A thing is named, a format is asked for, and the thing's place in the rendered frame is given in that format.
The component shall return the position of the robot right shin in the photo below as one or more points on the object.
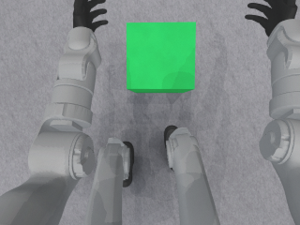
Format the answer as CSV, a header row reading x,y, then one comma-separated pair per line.
x,y
184,130

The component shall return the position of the robot left forearm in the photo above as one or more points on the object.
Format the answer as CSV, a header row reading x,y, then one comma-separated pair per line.
x,y
74,85

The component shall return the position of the robot left upper arm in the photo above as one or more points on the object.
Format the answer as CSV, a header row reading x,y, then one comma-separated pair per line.
x,y
57,161

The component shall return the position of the robot right forearm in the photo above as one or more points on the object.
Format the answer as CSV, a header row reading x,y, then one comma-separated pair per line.
x,y
284,53

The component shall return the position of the robot right upper arm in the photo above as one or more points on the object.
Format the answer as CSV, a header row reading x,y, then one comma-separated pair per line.
x,y
280,144

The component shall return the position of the right robot hand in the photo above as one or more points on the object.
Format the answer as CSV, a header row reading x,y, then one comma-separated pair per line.
x,y
279,11

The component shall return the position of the carton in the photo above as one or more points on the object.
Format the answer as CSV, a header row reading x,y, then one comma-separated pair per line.
x,y
161,57

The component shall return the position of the left robot hand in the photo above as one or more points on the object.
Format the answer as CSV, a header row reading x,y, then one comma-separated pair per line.
x,y
82,17

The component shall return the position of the robot right thigh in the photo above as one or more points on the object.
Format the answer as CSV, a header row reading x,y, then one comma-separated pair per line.
x,y
195,200

